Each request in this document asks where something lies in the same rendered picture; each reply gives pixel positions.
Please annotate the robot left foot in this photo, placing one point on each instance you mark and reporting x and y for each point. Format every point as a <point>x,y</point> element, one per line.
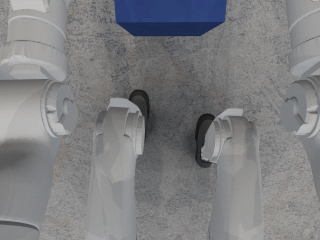
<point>141,99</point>

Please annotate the robot right forearm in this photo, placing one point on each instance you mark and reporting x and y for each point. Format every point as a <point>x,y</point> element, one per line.
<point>304,28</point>

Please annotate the robot right upper arm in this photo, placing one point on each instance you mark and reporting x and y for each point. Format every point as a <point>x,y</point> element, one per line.
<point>300,116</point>

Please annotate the carton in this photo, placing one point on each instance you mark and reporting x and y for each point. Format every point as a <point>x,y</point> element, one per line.
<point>142,18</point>

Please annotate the right robot thigh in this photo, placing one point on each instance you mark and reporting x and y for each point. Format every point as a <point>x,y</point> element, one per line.
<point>237,212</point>

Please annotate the robot left upper arm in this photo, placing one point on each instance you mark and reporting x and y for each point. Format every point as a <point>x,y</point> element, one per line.
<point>35,114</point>

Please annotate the robot left forearm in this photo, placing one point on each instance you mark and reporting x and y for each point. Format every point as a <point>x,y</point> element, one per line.
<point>35,47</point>

